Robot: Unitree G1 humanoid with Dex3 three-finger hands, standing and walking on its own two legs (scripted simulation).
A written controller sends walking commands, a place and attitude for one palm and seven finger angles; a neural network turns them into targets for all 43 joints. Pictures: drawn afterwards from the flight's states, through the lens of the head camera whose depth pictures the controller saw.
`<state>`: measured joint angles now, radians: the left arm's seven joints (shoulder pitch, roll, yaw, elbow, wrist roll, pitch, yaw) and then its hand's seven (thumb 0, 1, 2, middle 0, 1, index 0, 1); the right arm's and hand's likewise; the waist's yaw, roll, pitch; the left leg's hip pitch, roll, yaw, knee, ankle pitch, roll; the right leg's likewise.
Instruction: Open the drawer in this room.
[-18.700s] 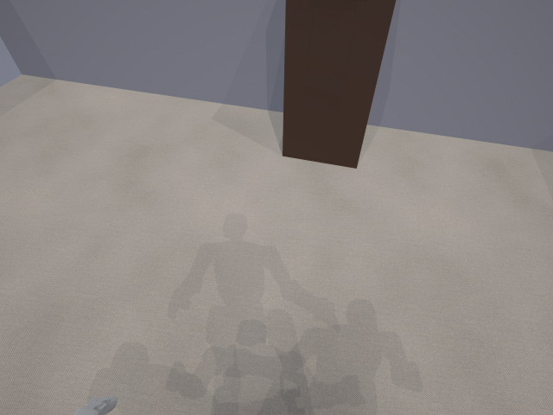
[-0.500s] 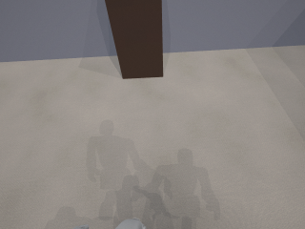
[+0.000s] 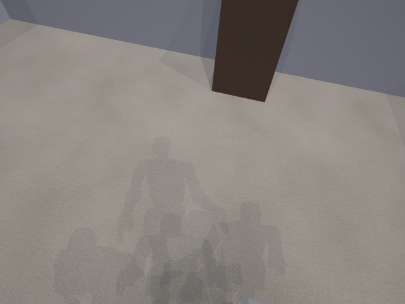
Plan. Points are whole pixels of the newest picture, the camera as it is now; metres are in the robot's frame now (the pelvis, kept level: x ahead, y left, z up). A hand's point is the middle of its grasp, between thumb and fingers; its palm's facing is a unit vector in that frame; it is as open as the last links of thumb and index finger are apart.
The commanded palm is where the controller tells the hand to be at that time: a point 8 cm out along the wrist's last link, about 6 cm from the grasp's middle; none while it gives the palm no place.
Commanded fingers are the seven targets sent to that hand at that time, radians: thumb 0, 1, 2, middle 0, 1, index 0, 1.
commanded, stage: turn or walk to find it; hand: left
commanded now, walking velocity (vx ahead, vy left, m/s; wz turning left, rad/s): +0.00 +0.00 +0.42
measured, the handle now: out of the picture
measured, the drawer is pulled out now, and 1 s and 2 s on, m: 0.00 0.00 0.00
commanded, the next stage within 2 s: stand and wait in 0.48 s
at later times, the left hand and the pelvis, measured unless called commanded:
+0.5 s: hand out of the picture +0.00 +0.14 -0.14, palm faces +0.24 -0.93 -0.29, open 7.4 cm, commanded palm none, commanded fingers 0.00 0.90 0.90 -0.20 -0.30 -0.20 -0.30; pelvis -0.03 -0.06 +0.00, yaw +13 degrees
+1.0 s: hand out of the picture -0.02 +0.17 -0.18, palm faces +0.22 -0.96 -0.17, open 7.4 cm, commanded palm none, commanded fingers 0.00 0.90 0.90 -0.20 -0.30 -0.20 -0.30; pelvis +0.02 -0.02 +0.00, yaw +7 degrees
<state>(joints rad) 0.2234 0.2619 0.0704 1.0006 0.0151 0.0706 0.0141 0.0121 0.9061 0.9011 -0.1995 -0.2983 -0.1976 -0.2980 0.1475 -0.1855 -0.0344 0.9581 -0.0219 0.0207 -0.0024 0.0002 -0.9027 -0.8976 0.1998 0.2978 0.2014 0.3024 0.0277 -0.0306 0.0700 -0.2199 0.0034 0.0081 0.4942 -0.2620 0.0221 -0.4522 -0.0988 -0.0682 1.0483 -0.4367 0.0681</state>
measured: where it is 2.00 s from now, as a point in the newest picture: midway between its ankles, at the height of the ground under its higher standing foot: (212, 248)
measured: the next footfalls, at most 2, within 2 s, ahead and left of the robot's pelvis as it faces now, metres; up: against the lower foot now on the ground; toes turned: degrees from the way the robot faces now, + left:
right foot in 0.26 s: +0.03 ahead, -0.14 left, +0.00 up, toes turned +2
left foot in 0.78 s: -0.05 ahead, +0.10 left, +0.00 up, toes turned +18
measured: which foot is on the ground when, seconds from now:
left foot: down 0.00-0.28, up 0.30-0.76, down 0.78-1.00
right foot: up 0.00-0.24, down 0.26-0.78, up 0.80-1.00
